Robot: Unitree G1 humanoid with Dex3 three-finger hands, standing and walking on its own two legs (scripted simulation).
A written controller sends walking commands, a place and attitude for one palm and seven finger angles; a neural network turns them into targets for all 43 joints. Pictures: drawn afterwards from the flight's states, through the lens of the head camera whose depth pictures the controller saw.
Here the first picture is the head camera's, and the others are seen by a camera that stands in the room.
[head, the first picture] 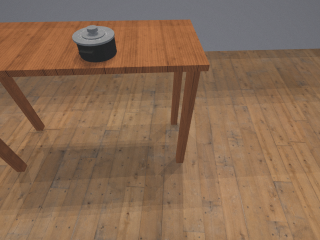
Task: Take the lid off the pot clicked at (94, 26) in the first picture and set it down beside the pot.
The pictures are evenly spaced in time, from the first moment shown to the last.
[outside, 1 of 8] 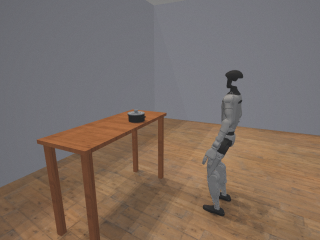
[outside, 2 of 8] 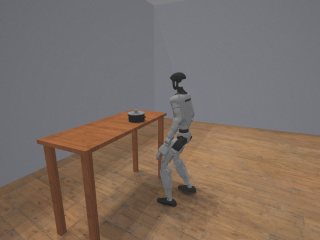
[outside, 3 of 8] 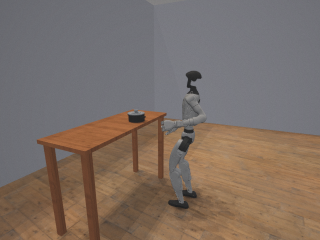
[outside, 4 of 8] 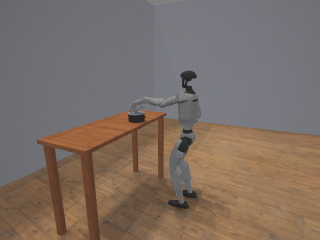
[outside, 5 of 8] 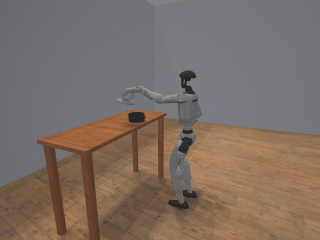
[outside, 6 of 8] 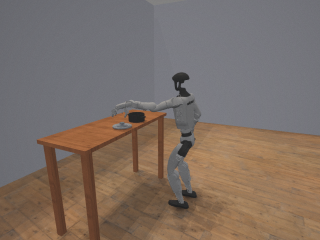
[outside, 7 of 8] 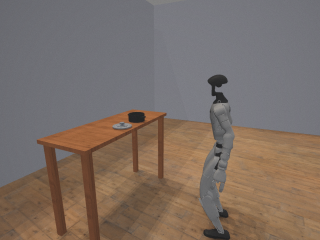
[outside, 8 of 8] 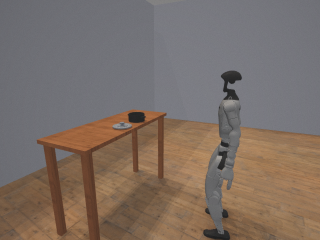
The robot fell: no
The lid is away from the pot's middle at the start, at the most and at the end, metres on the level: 0.00 0.26 0.25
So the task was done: yes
